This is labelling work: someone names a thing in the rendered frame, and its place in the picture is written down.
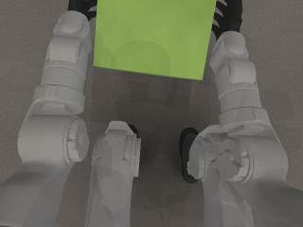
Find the left robot upper arm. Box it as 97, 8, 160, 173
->
0, 114, 90, 227

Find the robot right forearm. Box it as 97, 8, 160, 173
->
209, 30, 282, 146

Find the right robot upper arm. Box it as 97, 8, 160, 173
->
216, 134, 303, 227

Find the left robot hand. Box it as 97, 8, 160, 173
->
67, 0, 98, 22

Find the right robot thigh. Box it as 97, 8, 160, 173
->
191, 132, 254, 227

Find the robot left forearm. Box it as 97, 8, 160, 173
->
17, 10, 92, 157

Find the robot right foot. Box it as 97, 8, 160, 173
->
179, 128, 199, 183

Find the right robot hand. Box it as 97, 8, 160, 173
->
211, 0, 243, 42

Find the carton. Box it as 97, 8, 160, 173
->
93, 0, 217, 80

